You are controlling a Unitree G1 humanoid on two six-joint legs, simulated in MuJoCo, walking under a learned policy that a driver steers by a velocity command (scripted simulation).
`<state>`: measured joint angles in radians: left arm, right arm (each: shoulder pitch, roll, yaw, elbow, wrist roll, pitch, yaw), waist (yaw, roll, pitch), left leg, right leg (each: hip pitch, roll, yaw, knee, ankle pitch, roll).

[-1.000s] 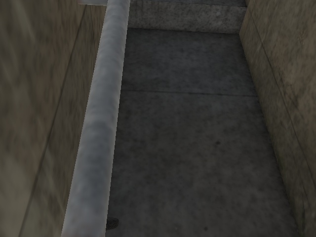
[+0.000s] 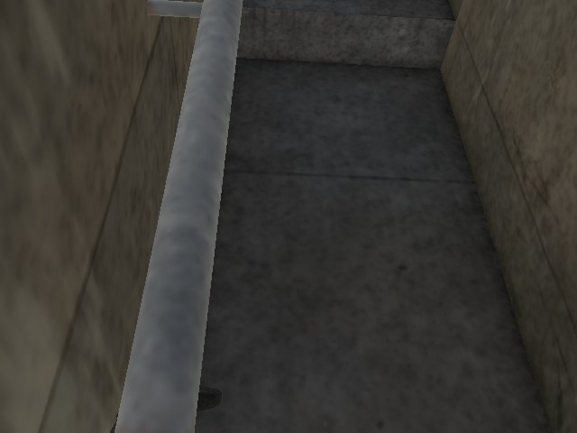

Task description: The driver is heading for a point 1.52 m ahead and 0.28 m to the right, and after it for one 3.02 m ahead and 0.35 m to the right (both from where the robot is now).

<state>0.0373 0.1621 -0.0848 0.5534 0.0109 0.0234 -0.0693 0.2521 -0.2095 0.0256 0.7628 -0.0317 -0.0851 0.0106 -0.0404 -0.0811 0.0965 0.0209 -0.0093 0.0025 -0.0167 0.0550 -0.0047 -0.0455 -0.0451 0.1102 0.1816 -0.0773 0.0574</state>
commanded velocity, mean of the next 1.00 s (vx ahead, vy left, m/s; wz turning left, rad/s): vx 0.50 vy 0.00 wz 0.00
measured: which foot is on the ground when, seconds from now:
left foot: down 0.00-1.00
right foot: down 0.00-1.00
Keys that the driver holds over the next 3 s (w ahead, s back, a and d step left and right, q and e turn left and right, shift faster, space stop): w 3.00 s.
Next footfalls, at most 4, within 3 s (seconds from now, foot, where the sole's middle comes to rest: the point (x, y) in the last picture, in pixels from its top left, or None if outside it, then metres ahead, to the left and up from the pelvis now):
none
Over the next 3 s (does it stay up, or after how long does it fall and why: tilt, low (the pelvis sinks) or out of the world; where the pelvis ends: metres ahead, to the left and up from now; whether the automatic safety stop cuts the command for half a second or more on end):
stays up -0.01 0.00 0.00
